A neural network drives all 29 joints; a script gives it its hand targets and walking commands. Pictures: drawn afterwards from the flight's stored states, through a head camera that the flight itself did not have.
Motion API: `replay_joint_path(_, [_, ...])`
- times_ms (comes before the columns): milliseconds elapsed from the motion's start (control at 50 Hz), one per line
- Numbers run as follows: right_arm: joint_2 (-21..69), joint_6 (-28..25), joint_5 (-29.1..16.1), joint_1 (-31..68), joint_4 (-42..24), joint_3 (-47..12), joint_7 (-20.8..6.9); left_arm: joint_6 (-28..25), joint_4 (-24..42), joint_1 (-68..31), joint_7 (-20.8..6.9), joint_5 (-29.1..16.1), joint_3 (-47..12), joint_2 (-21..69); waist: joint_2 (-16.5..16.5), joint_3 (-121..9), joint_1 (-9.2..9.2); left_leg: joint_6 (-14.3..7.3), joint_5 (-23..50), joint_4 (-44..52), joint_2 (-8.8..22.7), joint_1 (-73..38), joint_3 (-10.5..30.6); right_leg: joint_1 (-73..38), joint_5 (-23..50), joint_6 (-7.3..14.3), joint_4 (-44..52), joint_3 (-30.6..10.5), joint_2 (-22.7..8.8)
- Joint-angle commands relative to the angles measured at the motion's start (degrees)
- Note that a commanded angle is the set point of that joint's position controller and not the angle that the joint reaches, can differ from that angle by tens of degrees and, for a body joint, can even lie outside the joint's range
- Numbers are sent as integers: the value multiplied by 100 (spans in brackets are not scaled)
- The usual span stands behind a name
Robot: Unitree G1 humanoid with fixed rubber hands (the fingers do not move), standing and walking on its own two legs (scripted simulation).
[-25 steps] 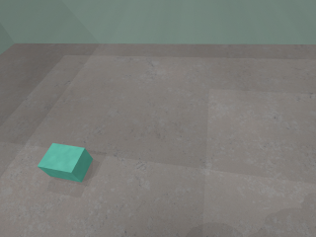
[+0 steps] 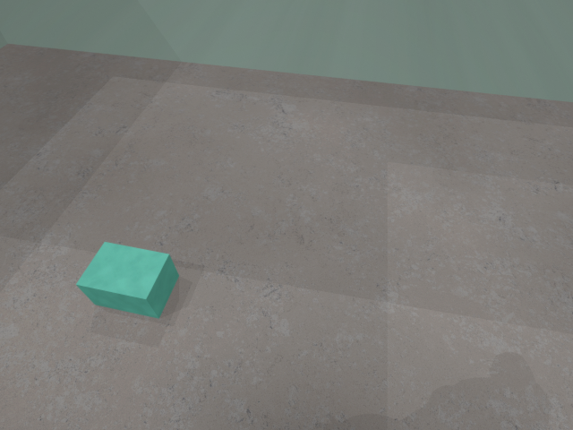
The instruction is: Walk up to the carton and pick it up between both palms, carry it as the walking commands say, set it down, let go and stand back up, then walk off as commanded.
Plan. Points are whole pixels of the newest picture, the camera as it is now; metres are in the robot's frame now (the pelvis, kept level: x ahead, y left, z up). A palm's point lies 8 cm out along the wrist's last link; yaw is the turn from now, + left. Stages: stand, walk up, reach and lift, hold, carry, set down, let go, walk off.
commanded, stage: walk off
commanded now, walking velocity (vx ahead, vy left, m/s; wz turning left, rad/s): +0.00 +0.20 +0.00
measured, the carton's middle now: (131, 279) +0.71 +0.64 -0.70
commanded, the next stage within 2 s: stand in 1.92 s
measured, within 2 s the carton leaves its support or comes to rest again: neither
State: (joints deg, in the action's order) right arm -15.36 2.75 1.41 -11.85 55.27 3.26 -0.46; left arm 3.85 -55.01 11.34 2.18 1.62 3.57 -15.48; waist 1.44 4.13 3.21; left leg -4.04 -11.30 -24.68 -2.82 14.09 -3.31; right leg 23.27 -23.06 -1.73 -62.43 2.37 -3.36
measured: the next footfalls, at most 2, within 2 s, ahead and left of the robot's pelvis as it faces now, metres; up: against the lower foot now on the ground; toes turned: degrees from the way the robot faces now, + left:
right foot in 0.24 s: +0.02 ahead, -0.08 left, +0.00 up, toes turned -7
left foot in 0.66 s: +0.06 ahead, +0.22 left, +0.00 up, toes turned +2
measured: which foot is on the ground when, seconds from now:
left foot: down 0.00-0.26, up 0.28-0.64, down 0.66-1.00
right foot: up 0.00-0.22, down 0.24-0.68, up 0.70-1.00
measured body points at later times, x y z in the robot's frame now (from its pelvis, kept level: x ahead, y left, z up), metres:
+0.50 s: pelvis +0.00 +0.04 +0.00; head +0.03 +0.02 +0.45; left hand -0.04 +0.33 -0.12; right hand +0.10 -0.22 -0.15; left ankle -0.01 +0.20 -0.68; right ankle -0.02 -0.07 -0.74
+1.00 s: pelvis -0.04 +0.18 -0.01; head -0.02 +0.18 +0.44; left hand +0.00 +0.46 -0.15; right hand +0.05 -0.09 -0.14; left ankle +0.02 +0.22 -0.74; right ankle -0.10 +0.06 -0.68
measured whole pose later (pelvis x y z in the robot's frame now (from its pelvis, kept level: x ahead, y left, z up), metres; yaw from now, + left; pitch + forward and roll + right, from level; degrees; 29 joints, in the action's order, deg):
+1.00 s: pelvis -0.04 +0.18 -0.01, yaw +0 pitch -1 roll +1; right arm -15.2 3.6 1.7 -11.2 53.4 3.2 -0.6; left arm 4.1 -55.1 12.2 2.7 1.2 3.1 -15.5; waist 1.0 3.9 3.3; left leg -6.5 -8.7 -25.0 -5.8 15.7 -5.1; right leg 20.1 -27.4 -1.9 -58.3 3.7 -3.5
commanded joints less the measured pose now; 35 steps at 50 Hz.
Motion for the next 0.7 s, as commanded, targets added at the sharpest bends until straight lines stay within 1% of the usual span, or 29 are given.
replay_joint_path(0, [-723,-91,90,-703,-103,53,190,-36,57,99,103,-129,101,-604,-718,-768,-627,-594,1662,827,1426,-1890,1609,543,-889,110,1297,102,69])
replay_joint_path(20, [-606,-97,70,-387,-190,46,202,-44,26,283,103,-146,50,-544,-701,-848,-519,-948,1957,686,1557,-1754,1573,336,-926,41,1615,24,-50])
replay_joint_path(80, [-603,-10,158,-304,-223,19,188,-111,-227,705,239,-152,-72,-177,-303,-514,-433,-941,1498,809,1401,-965,1402,-450,-676,77,2483,294,-28])
replay_joint_path(140, [-691,110,41,-158,-239,55,170,-78,-303,985,240,-229,-33,-363,-645,-131,-134,-589,264,892,1084,-162,1275,-1148,517,322,3560,348,-14])
replay_joint_path(160, [-704,108,79,160,-407,64,125,-109,-419,1467,266,-127,-51,-402,-345,-308,49,-380,-301,717,942,259,1081,-1781,1239,324,4111,240,-239])
replay_joint_path(180, [-500,58,-14,320,-636,32,26,-131,-452,1616,287,-6,96,-1104,726,-176,126,37,-562,-290,275,1293,472,-2191,971,715,4657,-1229,-1453])
replay_joint_path(200, [-462,85,113,586,-756,40,6,-132,-357,1642,295,61,179,-1349,1796,-35,376,397,-1725,-2325,-169,1947,-77,-1971,1578,1567,5356,-2899,-2929])
replay_joint_path(220, [-595,115,218,739,-874,158,-88,-192,-291,1155,357,104,137,-1219,804,184,14,378,-1732,-3746,157,1883,876,-1268,2223,1764,5123,-2853,-3050])
replay_joint_path(240, [-603,130,164,479,-883,85,-161,-209,-46,661,321,18,45,-968,304,238,-296,326,-1337,-4097,218,1584,1107,-911,2224,1543,4967,-2258,-2543])
replay_joint_path(260, [-651,166,150,420,-694,143,-184,-313,149,466,300,46,25,-808,14,107,-286,321,-1106,-4121,175,1555,1070,-973,2061,1384,4930,-1722,-2258])
replay_joint_path(280, [-679,130,216,431,-664,111,-192,-340,-7,693,254,-3,10,-721,142,-22,-233,275,-977,-4133,199,1554,1199,-1178,2129,1213,4851,-1567,-2096])
replay_joint_path(300, [-625,66,126,67,-454,135,-228,-400,116,412,154,12,-11,-621,29,-255,-387,337,-890,-3571,70,1703,974,-1762,3115,991,4462,-1026,-1665])
replay_joint_path(320, [-438,67,46,365,-732,82,-197,-441,22,814,156,75,68,-765,683,-337,-306,443,-995,-3090,263,1865,1012,-2229,3478,903,4467,-1031,-1631])
replay_joint_path(340, [-344,47,84,358,-567,50,-85,-441,-21,1188,147,37,-8,-574,464,-350,-26,545,-833,-2952,170,1759,513,-2313,4341,918,4195,-818,-1467])
replay_joint_path(360, [-333,91,90,615,-664,36,-124,-422,-210,1462,157,71,65,-780,725,-419,118,633,-912,-2766,202,1787,420,-2695,5000,876,4217,-679,-1411])
replay_joint_path(380, [-265,93,96,974,-869,-25,-146,-392,-257,1708,158,27,112,-738,852,-479,203,614,-846,-2716,291,1820,529,-2745,5382,942,4247,-800,-1695])
replay_joint_path(420, [-265,152,-27,920,-828,-6,-125,-395,-227,1777,101,72,100,-742,942,-422,287,776,-838,-2361,304,1519,226,-2565,5488,886,4162,-587,-1508])
replay_joint_path(440, [-228,87,-42,668,-755,-57,-134,-371,-201,1602,113,90,120,-933,1283,-308,166,742,-979,-1900,280,1273,173,-2357,5457,781,4141,-492,-1442])
replay_joint_path(460, [-144,100,-86,733,-740,-59,-136,-368,28,1183,134,190,230,-1256,1342,-172,71,752,-1151,-1526,425,975,275,-1968,5072,829,4208,-692,-1516])
replay_joint_path(480, [-242,108,-53,609,-607,-50,-74,-309,47,1262,126,140,236,-1206,1145,-73,105,825,-1154,-1372,258,845,-110,-1808,4736,758,4204,-521,-1395])
replay_joint_path(520, [-559,148,-24,442,-550,66,-54,-264,176,1014,72,83,219,-1216,1527,-250,-10,657,-1118,-662,448,422,-7,-1776,3998,791,4222,-869,-1665])
replay_joint_path(540, [-528,169,-61,217,-400,47,-110,-272,183,1058,58,37,214,-1193,1373,-250,-63,664,-436,-666,541,-78,-60,-1097,3359,884,4426,-907,-1857])
replay_joint_path(560, [-402,105,-148,-188,-371,55,-112,-200,204,1013,51,57,222,-1093,1371,-358,-326,496,-124,-184,606,-550,98,-763,2252,611,4302,-885,-1773])
replay_joint_path(580, [-518,48,-43,-510,-205,80,-105,-195,239,802,51,51,218,-1173,553,-328,-547,417,-40,94,635,-1055,67,-384,1655,491,3939,-823,-1590])
replay_joint_path(600, [-898,17,27,-785,-94,178,-56,-197,218,1206,8,130,155,-908,-557,-465,-379,320,60,593,1254,-1364,841,-106,227,294,3166,-251,-955])
replay_joint_path(620, [-1098,35,14,-654,-338,154,33,-113,418,889,53,109,54,-481,-1933,-435,-581,-120,-299,1183,1975,-572,2169,299,-1163,-11,1470,228,244])
replay_joint_path(640, [-1203,-3,36,-528,-362,209,79,11,414,747,83,14,112,-630,-1941,-527,-539,-372,-438,1235,1901,-129,1955,14,-1386,25,689,-279,362])
replay_joint_path(660, [-931,-30,-4,-262,-438,159,82,13,509,505,88,11,58,-541,-1891,-182,-577,-369,-913,1283,1623,240,1652,266,-1019,95,273,-183,163])
replay_joint_path(680, [-736,12,51,154,-494,106,-31,12,404,606,104,-67,96,-603,-1429,65,-425,-438,-1344,1406,1421,452,1590,296,-757,118,-67,-88,193])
